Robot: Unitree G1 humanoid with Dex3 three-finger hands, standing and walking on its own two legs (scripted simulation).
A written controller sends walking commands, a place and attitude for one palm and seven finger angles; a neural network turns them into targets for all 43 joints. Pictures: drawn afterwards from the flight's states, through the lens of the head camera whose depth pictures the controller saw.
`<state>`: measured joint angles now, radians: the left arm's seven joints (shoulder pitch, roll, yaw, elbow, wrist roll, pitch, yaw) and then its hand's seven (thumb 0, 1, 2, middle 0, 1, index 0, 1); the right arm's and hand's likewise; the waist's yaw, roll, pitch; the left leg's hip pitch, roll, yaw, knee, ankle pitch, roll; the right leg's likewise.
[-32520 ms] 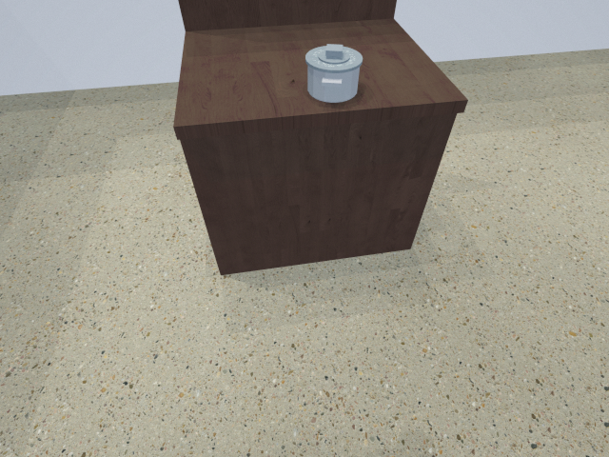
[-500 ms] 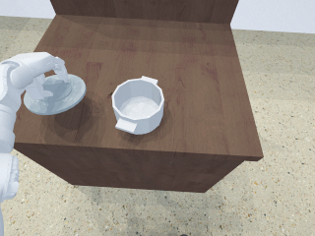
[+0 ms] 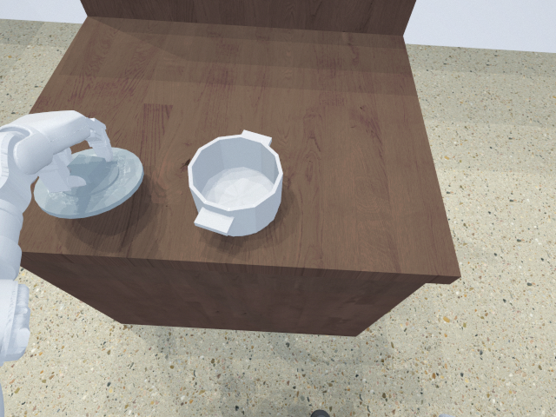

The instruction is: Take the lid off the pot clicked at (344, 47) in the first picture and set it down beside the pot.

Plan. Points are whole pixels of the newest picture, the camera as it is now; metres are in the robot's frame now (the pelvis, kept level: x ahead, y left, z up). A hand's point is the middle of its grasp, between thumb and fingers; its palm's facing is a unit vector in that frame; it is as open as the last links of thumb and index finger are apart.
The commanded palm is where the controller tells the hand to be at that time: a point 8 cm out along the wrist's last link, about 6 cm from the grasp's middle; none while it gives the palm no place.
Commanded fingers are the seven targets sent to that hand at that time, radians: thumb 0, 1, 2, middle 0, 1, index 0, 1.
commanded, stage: lower the lid onto the table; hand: left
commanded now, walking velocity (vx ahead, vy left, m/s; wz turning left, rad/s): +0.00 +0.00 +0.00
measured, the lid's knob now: (85, 168) +0.47 +0.29 +0.03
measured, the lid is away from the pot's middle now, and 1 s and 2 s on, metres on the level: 0.23 0.24 0.24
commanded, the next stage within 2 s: open the fingers wide in 0.94 s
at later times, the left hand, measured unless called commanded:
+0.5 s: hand (76, 178) +0.45 +0.30 +0.03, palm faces -0.54 -0.08 -0.84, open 8.0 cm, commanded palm +0.49 +0.31 +0.11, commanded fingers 0.00 0.61 1.06 -0.85 -1.02 -0.77 -0.99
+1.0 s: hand (75, 186) +0.45 +0.31 +0.02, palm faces -0.53 -0.09 -0.85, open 8.1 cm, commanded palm +0.48 +0.30 +0.07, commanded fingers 0.00 0.61 1.06 -0.85 -1.02 -0.77 -0.99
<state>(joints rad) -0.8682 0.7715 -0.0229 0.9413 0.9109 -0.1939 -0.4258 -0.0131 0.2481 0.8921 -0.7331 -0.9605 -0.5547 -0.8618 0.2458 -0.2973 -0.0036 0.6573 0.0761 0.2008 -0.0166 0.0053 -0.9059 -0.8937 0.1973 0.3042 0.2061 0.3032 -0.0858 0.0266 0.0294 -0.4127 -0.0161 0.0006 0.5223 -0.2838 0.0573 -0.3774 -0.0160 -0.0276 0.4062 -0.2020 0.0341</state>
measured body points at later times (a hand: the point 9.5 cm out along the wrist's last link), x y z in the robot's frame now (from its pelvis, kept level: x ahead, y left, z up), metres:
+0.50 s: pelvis +0.00 +0.01 -0.01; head +0.11 +0.02 +0.43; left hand +0.47 +0.30 +0.08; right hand +0.02 -0.28 -0.13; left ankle -0.02 +0.08 -0.74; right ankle -0.01 -0.15 -0.74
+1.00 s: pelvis +0.00 +0.02 -0.02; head +0.11 +0.04 +0.42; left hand +0.47 +0.31 +0.07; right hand +0.02 -0.26 -0.13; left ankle -0.02 +0.08 -0.74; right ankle -0.01 -0.15 -0.74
